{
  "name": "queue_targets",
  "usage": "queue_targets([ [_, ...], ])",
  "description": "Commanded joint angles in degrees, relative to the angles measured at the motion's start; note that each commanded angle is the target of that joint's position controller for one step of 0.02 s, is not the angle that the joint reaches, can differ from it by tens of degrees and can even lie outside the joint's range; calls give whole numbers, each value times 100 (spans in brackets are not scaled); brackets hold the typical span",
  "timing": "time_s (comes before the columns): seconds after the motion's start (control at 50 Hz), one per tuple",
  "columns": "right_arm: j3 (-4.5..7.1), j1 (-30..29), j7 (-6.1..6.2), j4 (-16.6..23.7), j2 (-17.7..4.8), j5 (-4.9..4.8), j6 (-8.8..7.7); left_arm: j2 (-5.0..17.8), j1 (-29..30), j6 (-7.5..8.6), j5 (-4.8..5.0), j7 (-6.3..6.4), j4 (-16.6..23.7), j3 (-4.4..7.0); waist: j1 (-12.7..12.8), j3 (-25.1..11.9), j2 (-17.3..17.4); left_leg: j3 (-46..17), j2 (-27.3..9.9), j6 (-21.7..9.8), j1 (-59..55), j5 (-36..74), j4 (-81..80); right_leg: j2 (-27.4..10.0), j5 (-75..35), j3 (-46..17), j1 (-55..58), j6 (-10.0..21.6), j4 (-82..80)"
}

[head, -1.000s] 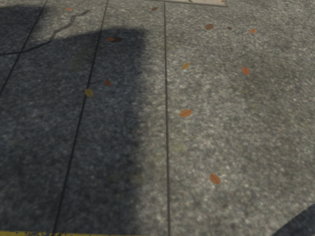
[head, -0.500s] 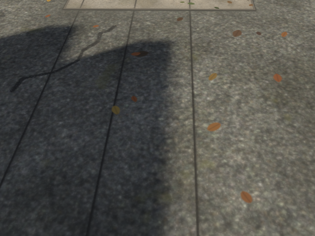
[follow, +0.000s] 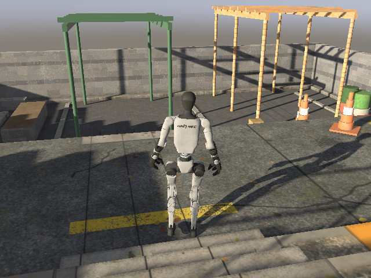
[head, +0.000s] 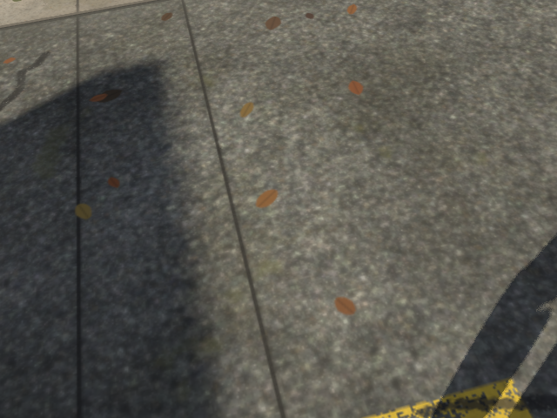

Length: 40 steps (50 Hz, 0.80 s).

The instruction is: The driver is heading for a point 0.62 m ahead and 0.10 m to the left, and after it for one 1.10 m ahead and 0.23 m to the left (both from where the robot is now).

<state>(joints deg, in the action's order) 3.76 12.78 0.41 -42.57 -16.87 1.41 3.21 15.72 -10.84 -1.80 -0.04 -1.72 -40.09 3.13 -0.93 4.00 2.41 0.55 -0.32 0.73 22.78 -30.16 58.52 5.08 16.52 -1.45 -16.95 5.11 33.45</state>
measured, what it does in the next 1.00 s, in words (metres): walks ahead, turning left: left foot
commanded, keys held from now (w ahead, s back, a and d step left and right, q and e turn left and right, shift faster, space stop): w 0.14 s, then w+q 0.66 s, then w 0.02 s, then w+e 0.18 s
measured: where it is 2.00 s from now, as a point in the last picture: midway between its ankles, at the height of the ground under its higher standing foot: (225, 238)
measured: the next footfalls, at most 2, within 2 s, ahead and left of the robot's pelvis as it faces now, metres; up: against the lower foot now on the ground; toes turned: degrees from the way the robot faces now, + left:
left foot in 0.52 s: +0.27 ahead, +0.15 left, +0.00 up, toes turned +4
right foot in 1.02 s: +0.64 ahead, +0.10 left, +0.00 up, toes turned +14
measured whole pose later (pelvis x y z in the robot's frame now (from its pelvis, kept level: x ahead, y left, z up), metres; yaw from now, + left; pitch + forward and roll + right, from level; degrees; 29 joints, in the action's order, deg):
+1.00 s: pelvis +0.44 +0.12 -0.01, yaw +15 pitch +2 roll +0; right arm 2.3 26.8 1.0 -54.2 -14.8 1.2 -3.9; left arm 14.4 -0.1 3.2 -1.3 -1.9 -42.7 -0.1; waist -4.4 2.8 -1.3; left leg -10.4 7.9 -7.5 -9.5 -21.8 12.7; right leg 1.7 2.1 3.7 -30.9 4.3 29.4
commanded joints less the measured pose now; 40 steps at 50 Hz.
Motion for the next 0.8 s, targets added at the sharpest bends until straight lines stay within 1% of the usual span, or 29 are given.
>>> queue_targets([
  [0.02, 134, -75, -81, 355, -631, 97, -105, 818, -327, -24, -6, 93, 172, 225, 146, -386, -862, -304, -178, -5, 1232, 735, 233, -1443, -347, -2183, 1195, 849, -1819],
  [0.04, 127, -20, -149, 272, -605, 119, -113, 756, -381, -11, -27, 81, 137, 197, 153, -397, -881, -251, -150, 9, 1161, 1001, 173, -1336, 151, -2131, 1165, 805, -1992],
  [0.06, 116, -33, -207, 231, -552, 111, -132, 747, -474, 29, -31, 65, 78, 190, 168, -358, -843, -222, -144, 27, 1175, 1195, 41, -1306, 394, -2119, 1172, 790, -2115],
  [0.1, 96, -159, -264, 177, -459, 106, -179, 786, -722, 129, -28, 46, -83, 194, 223, -283, -725, -214, -155, 65, 1220, 1486, -283, -1331, 561, -2131, 1206, 785, -2271],
  [0.16, 88, -353, -276, 87, -404, 102, -256, 744, -944, 261, -76, 55, -286, 156, 314, -149, -789, -196, -191, 95, 1281, 1768, -894, -1381, 633, -2057, 1287, 768, -2424],
  [0.2, 79, -551, -282, 75, -397, 72, -300, 796, -1071, 339, -100, 64, -381, 160, 402, -90, -841, -174, -227, 63, 1279, 1904, -1177, -1458, 747, -1990, 1307, 745, -2522],
  [0.24, 63, -752, -290, 76, -389, 51, -337, 820, -1205, 409, -130, 89, -482, 159, 489, 9, -814, -174, -242, 10, 1341, 1989, -1395, -1572, 768, -1922, 1351, 760, -2593],
  [0.32, 31, -1043, -341, 102, -334, 4, -378, 804, -1463, 510, -171, 164, -699, 147, 580, 225, -722, -270, -191, -132, 1499, 1922, -1593, -1799, 723, -1693, 1507, 797, -2685],
  [0.38, -2, -1264, -385, 177, -284, 30, -427, 774, -1617, 575, -200, 205, -858, 139, 621, 344, -680, -301, -102, -267, 1554, 1795, -1779, -1888, 160, -1342, 1733, 765, -2581],
  [0.42, -32, -1394, -406, 262, -261, 45, -449, 766, -1645, 607, -190, 218, -948, 125, 608, 343, -759, -85, -75, -370, 1352, 1611, -1962, -1901, -378, -1080, 1775, 703, -2395],
  [0.44, -43, -1396, -403, 295, -246, 50, -463, 785, -1628, 615, -180, 224, -964, 129, 577, 286, -818, 54, -34, -430, 1114, 1519, -2090, -1916, -748, -956, 1749, 645, -2264],
  [0.46, -54, -1296, -392, 286, -231, 47, -471, 823, -1552, 614, -173, 229, -978, 133, 485, 246, -831, 199, 55, -507, 710, 1441, -2270, -1895, -1249, -792, 1610, 573, -2058],
  [0.48, -42, -976, -368, 208, -233, 42, -482, 864, -1454, 614, -152, 228, -987, 130, 270, 99, -798, 379, 254, -610, -17, 1468, -2524, -1825, -2184, -547, 1353, 455, -1636],
  [0.5, 17, -309, -324, -18, -301, 52, -519, 894, -1423, 605, -124, 229, -1026, 123, -75, -201, -629, 472, 511, -715, -1065, 1646, -2855, -1627, -3287, -180, 1054, 314, -725],
  [0.52, 143, 687, -249, -315, -607, 89, -575, 846, -1369, 627, -106, 232, -980, 86, -504, -808, -255, -48, 291, -933, -2429, 1526, -2995, -1333, -3594, 279, 391, 105, 688],
  [0.54, 320, 1541, -151, -341, -1355, 167, -613, 386, -1336, 663, -53, 185, -624, -59, -709, -1517, 959, -2963, -1514, -1570, -3773, -44, -3798, -715, -1363, 795, -1292, -267, 2970],
  [0.56, 293, 1500, -173, -441, -1357, -59, -574, 600, -1201, 715, -192, 157, -602, 19, -544, -1512, 1112, -4889, -2001, -1851, -3933, 190, -4650, -160, 1115, 71, -2411, -249, 3624],
  [0.58, 249, 1086, -171, -426, -1140, -88, -527, 780, -868, 721, -232, 128, -558, 51, -363, -703, 486, -3972, -1797, -1792, -3479, 368, -4405, -593, 789, -229, -2832, -161, 3867],
  [0.6, 203, 747, -176, -348, -904, -79, -528, 706, -664, 759, -184, 77, -535, 24, -223, -339, 56, -3253, -1552, -1691, -2807, 1192, -4382, -820, 259, -203, -2674, -160, 3639],
  [0.62, 159, 502, -179, -304, -743, -58, -533, 611, -623, 751, -185, 66, -555, 12, -44, -107, -97, -2719, -1250, -1522, -2264, 1959, -4456, -976, 18, -185, -2390, -200, 3260],
  [0.64, 115, 391, -169, -301, -616, -87, -557, 591, -708, 670, -252, 63, -593, 2, 105, -68, 6, -2334, -993, -1419, -1954, 2620, -4527, -1056, -77, -151, -2124, -299, 3001],
  [0.66, 101, 383, -162, -297, -588, -99, -607, 553, -760, 577, -301, 43, -627, -7, 168, -178, 82, -2102, -846, -1406, -1831, 3213, -4564, -1047, -163, -76, -1916, -401, 2935],
  [0.68, 100, 478, -159, -330, -590, -128, -658, 531, -745, 499, -321, 37, -594, -5, 202, -258, 79, -1978, -768, -1444, -1820, 3751, -4550, -995, -194, 3, -1902, -489, 2902],
  [0.7, 119, 559, -152, -376, -637, -156, -679, 517, -634, 446, -325, 33, -540, -5, 220, -287, 35, -1852, -692, -1454, -1767, 4053, -4561, -961, -296, 49, -1934, -572, 2792],
  [0.72, 131, 662, -134, -415, -683, -178, -684, 497, -425, 420, -313, 29, -448, -10, 198, -274, 43, -1786, -614, -1452, -1724, 4137, -4603, -935, -432, 90, -2010, -631, 2640],
  [0.74, 140, 781, -115, -470, -707, -196, -685, 492, -110, 411, -308, 17, -320, -15, 151, -173, 41, -1756, -557, -1427, -1657, 4202, -4661, -904, -602, 150, -2112, -690, 2404],
  [0.78, 133, 1080, -83, -583, -670, -180, -670, 442, 499, 410, -283, 5, -104, -40, -15, -39, 75, -1747, -456, -1312, -1689, 4486, -4653, -826, -999, 241, -2304, -762, 1876],
  [0.8, 127, 1219, -69, -634, -639, -170, -660, 406, 739, 416, -270, -8, -23, -61, -93, -30, 94, -1748, -414, -1236, -1757, 4677, -4593, -776, -1214, 259, -2326, -769, 1619],
])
